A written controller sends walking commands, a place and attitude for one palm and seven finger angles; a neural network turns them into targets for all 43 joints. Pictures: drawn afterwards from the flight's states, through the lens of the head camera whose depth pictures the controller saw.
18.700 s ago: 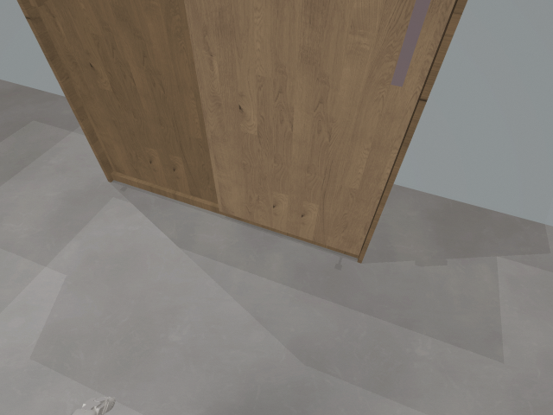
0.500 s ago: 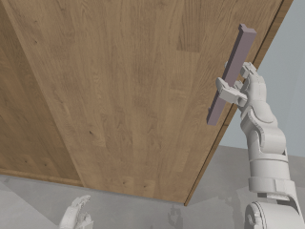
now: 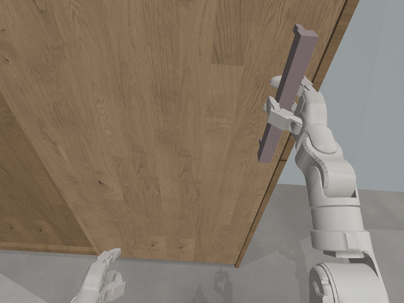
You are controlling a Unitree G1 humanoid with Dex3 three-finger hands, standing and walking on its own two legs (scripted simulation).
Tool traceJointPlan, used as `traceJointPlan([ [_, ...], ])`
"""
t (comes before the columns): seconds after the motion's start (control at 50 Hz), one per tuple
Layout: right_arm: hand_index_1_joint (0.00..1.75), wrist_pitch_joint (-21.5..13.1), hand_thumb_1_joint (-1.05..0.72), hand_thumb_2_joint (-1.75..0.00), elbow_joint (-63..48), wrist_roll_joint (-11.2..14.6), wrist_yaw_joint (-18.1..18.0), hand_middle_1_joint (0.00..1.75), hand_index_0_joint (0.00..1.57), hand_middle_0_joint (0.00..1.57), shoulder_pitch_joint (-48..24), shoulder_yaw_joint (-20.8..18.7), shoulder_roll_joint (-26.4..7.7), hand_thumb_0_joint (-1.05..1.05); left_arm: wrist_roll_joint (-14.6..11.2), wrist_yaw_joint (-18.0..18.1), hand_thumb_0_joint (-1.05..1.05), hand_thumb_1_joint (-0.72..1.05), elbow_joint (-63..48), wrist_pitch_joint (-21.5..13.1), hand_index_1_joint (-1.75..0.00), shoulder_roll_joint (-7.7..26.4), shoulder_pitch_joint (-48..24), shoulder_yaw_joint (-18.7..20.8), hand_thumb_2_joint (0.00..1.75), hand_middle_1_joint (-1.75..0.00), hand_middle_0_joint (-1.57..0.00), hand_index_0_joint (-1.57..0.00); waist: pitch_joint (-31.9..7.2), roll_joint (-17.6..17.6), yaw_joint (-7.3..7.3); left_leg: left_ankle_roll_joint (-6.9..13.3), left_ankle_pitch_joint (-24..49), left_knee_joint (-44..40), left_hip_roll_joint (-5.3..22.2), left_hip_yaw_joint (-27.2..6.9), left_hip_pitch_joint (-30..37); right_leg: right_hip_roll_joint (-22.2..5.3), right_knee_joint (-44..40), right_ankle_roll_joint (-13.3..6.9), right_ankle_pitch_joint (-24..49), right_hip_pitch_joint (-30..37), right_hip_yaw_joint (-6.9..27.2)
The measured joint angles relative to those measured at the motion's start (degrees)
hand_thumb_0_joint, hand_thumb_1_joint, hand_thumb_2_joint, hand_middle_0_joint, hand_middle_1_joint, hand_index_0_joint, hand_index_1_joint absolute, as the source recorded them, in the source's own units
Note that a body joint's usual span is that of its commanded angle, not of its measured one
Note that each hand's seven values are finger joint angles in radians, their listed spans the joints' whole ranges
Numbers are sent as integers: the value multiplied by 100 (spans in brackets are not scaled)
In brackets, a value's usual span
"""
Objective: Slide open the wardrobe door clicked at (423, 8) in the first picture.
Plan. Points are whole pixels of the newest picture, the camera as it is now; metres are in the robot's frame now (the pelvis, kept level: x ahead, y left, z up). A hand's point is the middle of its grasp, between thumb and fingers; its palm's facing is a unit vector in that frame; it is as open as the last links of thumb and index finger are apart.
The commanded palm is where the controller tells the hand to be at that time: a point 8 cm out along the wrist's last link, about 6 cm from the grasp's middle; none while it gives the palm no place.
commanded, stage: tug the door sideways, standing still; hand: right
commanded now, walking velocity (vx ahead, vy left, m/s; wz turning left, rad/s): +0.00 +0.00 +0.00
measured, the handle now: (278, 102) +0.45 -0.14 +0.21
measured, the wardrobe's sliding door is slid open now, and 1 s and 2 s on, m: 0.00 0.00 0.07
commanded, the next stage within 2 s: step sideways, sliding the door along in 0.58 s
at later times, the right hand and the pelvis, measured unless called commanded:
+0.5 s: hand (272, 112) +0.39 -0.11 +0.22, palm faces +0.11 +0.99 -0.04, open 6.2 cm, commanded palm +0.37 -0.10 +0.22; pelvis -0.03 -0.01 +0.00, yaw -2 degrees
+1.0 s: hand (270, 113) +0.40 -0.11 +0.21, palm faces +0.16 +0.98 -0.08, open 6.3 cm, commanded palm +0.38 -0.12 +0.22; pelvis -0.04 +0.03 -0.02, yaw +1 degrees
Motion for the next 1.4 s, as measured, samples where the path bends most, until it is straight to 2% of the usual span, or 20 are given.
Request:
traceJointPlan([
  [0.22,140,-433,-67,-84,919,-109,-258,140,28,32,-633,275,90,-1,7,-62,1,90,159,-104,-30,-164,150,-60,90,-30,-20,-20,147,31,-34,-5,35,142,55,130,-110,55,150,-12,79,-165,125],
  [0.52,140,-1025,-69,-82,2023,3,-422,140,25,31,-1212,465,29,-2,-8,-81,1,90,522,-524,-30,-111,483,1,90,-30,-20,-20,173,41,34,-47,169,210,113,134,-313,109,195,-58,227,-365,126],
  [0.7,140,-1252,-69,-82,2434,65,-462,140,25,31,-1423,522,-10,-2,-26,-76,1,90,619,-759,-30,-91,550,12,90,-30,-20,-20,171,60,50,-60,217,240,124,113,-404,117,204,-73,279,-442,105],
  [0.72,140,-1374,-68,-82,2463,20,-351,140,25,31,-1384,453,-69,-2,-1,-71,1,90,616,-754,-30,-78,515,-19,90,-30,-20,-20,151,55,59,-64,219,265,117,79,-463,105,219,-78,274,-479,71],
  [0.8,140,-2340,-63,-82,2472,-121,-86,141,27,36,-1037,337,-509,-4,95,12,1,90,450,-696,-30,-113,357,-1,90,-30,-21,-20,183,78,167,-90,60,641,80,-189,-810,52,319,-88,202,-603,-180],
  [0.84,140,-2619,-62,-82,2315,-124,-53,141,26,38,-886,253,-670,-6,114,83,1,90,339,-681,-30,-154,344,45,90,-30,-21,-20,277,99,213,-87,-314,1168,20,-330,-1029,26,417,-85,137,-645,-246],
  [0.88,140,-2753,-62,-83,2114,-121,-45,141,26,40,-790,171,-763,-6,123,120,1,90,287,-651,-30,-190,359,87,90,-30,-21,-20,415,93,240,-66,-654,1644,-78,-402,-1168,-34,514,-51,80,-658,-216],
  [0.94,140,-2803,-63,-84,1824,-106,-68,141,25,42,-767,90,-814,-6,103,115,1,90,269,-586,-30,-200,423,108,90,-30,-21,-20,657,57,174,-36,-803,1598,-168,-374,-1123,-185,736,79,-43,-678,-94],
  [0.96,140,-2806,-64,-85,1744,-99,-80,141,25,43,-788,67,-822,-6,86,103,1,90,263,-566,-30,-194,448,109,90,-30,-21,-20,735,51,133,-25,-684,1386,-169,-351,-1041,-235,860,135,-114,-704,-50],
  [1.0,140,-2809,-66,-86,1595,-115,-124,141,24,44,-835,-3,-823,-6,41,78,1,90,261,-520,-30,-169,464,112,90,-30,-21,-20,884,18,67,38,7,1097,-201,-206,-910,-347,1203,226,-313,-791,53],
  [1.06,140,-2857,-66,-85,1384,-240,-138,141,24,44,-846,-46,-734,-5,-2,93,1,90,386,-444,-30,-112,436,180,90,-30,-21,-20,998,-32,117,281,-229,1218,-285,111,-841,-424,2022,75,-726,-1089,143],
  [1.1,140,-2878,-66,-85,1184,-251,-138,141,25,45,-895,32,-634,-5,-14,118,2,90,433,-449,-30,-65,403,238,90,-30,-21,-20,1128,68,15,359,-362,1211,-228,203,-789,-320,2502,30,-1064,-1222,53],
  [1.12,140,-2880,-65,-85,1052,-267,-148,141,25,45,-917,85,-584,-4,-13,122,2,90,425,-472,-30,-39,385,259,90,-30,-21,-20,1202,132,-44,373,-389,1219,-180,231,-781,-276,2374,11,-1045,-1186,-39],
  [1.14,140,-2873,-65,-84,915,-283,-154,141,25,45,-933,142,-553,-4,-4,117,2,90,394,-502,-30,-11,367,274,90,-30,-20,-20,1252,201,-106,372,-425,1320,-127,246,-835,-259,1936,-23,-722,-1055,-168],
  [1.16,139,-2863,-66,-84,782,-282,-166,141,25,45,-937,189,-534,-4,12,92,2,90,325,-532,-30,49,354,293,90,-30,-20,-20,1257,179,-167,317,-444,1629,-132,266,-1019,-326,1395,-63,-152,-861,-218],
  [1.18,137,-2867,-66,-84,672,-253,-170,141,25,45,-959,230,-555,-4,22,45,2,90,273,-548,-30,71,280,356,90,-30,-20,-20,1324,173,-205,189,-607,2225,-144,164,-1280,-350,1257,39,-208,-792,-214],
  [1.22,134,-2906,-66,-83,510,-204,-129,141,24,45,-983,226,-606,-5,1,-120,2,91,213,-519,-30,43,36,475,90,-30,-20,-20,1580,179,-293,117,-1011,3505,-186,-224,-1746,-382,1289,193,-417,-685,-199],
  [1.26,133,-2927,-66,-83,340,-197,-81,141,24,45,-917,171,-623,-5,-9,-256,2,91,154,-481,-30,-3,-183,517,90,-30,-20,-20,1724,79,-318,54,-1168,4152,-134,-401,-2096,-513,1208,282,-457,-584,-82],
  [1.32,131,-2941,-65,-83,157,-266,6,141,25,45,-832,114,-633,-6,-31,-348,2,91,23,-435,-30,-139,-378,494,90,-30,-20,-20,1819,-22,-463,-88,-900,4189,120,-500,-2432,-804,968,440,-386,-407,77],
  [1.4,129,-2900,-64,-83,-42,-328,109,141,26,45,-734,30,-750,-7,-42,-389,1,91,-241,-484,-30,-327,-443,409,90,-30,-20,-20,1909,-110,-694,-235,-483,3500,405,-411,-2407,-1227,697,681,-360,-112,267],
])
